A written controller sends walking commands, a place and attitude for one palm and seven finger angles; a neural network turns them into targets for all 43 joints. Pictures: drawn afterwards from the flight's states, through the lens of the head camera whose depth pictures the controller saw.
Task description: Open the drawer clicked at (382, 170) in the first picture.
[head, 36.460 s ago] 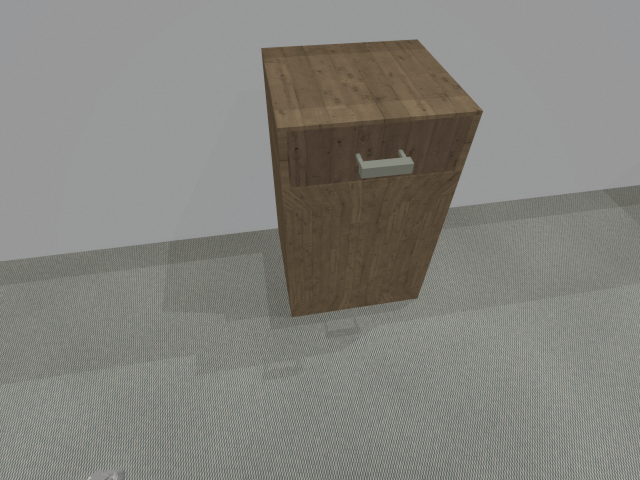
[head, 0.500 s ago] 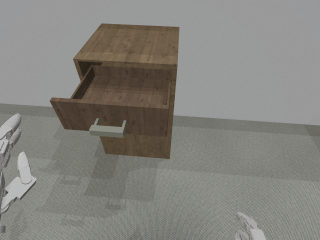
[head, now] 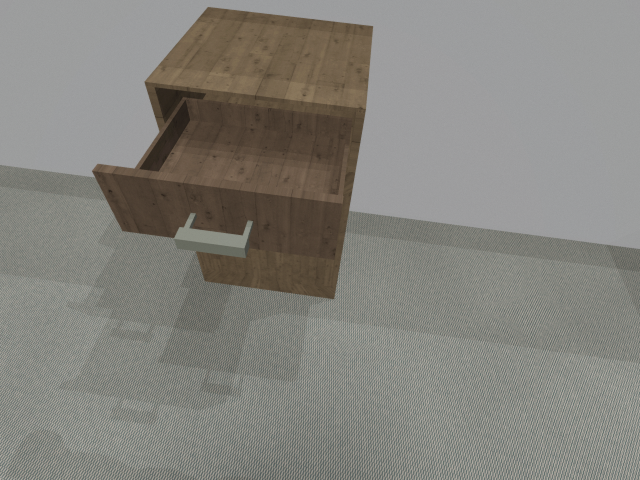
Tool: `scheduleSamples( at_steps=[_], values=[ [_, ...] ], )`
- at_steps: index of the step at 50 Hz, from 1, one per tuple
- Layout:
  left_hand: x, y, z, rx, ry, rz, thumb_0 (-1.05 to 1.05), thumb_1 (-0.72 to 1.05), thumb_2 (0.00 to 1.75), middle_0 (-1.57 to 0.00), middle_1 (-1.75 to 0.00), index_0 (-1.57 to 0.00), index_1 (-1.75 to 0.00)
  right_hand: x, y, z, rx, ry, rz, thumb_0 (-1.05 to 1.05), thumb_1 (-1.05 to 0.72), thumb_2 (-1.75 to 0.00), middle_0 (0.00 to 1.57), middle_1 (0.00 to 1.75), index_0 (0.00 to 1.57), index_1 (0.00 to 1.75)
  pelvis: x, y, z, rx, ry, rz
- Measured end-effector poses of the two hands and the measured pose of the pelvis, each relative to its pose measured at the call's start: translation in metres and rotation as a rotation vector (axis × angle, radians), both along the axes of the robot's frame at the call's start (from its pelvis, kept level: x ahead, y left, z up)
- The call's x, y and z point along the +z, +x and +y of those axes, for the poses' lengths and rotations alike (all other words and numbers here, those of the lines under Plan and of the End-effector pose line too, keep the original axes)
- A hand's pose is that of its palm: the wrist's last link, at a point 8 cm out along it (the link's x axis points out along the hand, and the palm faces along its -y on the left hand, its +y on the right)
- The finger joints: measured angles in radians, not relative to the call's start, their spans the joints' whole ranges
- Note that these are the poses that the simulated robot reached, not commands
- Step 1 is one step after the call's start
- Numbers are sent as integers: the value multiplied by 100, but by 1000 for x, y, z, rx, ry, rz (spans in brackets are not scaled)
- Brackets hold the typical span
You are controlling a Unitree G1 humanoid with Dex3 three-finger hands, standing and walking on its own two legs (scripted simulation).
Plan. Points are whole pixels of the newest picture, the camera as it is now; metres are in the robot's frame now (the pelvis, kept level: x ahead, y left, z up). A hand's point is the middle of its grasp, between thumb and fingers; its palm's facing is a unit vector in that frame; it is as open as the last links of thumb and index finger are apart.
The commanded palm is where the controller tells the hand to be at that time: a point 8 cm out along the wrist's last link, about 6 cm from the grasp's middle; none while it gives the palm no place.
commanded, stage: let the arm hang, fingers relaxed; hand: left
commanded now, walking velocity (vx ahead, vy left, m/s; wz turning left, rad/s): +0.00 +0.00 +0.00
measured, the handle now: (216, 232) +0.52 +0.21 -0.07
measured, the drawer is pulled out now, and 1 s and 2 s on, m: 0.29 0.29 0.29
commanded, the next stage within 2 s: look to check the result in 0.78 s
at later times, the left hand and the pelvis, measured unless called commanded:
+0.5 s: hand out of the picture -0.02 +0.17 -0.17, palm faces +0.02 -0.99 -0.16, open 7.4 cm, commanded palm none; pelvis +0.00 +0.01 +0.01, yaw -2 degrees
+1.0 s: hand out of the picture -0.01 +0.18 -0.17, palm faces +0.02 -0.99 -0.17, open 7.4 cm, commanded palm none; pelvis +0.01 +0.02 +0.01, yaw -2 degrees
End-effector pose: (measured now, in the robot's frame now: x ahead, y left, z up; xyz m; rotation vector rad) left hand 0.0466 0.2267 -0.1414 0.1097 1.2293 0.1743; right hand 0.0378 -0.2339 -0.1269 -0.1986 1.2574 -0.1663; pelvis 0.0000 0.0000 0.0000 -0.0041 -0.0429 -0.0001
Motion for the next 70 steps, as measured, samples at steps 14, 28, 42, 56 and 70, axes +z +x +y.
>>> scheduleSamples(
  at_steps=[14, 28, 42, 56, 70],
  values=[
    [11, -94, 10, 8, 15, 318, 0, 93, 90, -20, -30, -20, -29, -9, -76, 31, -90, 68, 236, 1, -91, -90, 20, 29, 19, 30, 10, 4, 8, -19, -7, -2],
    [3, -59, -12, -22, -45, 212, 0, 91, 90, -20, -30, -20, -29, -15, -73, 67, -116, 138, 201, 1, -91, -90, 20, 29, 19, 30, 10, 4, 15, -30, -2, -1],
    [2, -59, -2, -13, -34, 228, 0, 91, 90, -20, -30, -20, -29, -11, -76, 60, -125, 99, 220, 1, -91, -90, 20, 29, 19, 30, 10, 9, 20, -28, -2, 3],
    [5, -61, 2, -8, -24, 264, 0, 91, 90, -20, -30, -20, -29, -12, -64, 59, -115, 99, 219, 1, -91, -90, 20, 29, 19, 30, 11, 16, 22, -28, 0, 10],
    [5, -42, -3, -13, -30, 238, 0, 91, 90, -20, -30, -20, -29, -13, -45, 58, -105, 103, 197, 1, -91, -90, 20, 29, 19, 30, 11, 25, 20, -27, 2, 12]
  ],
)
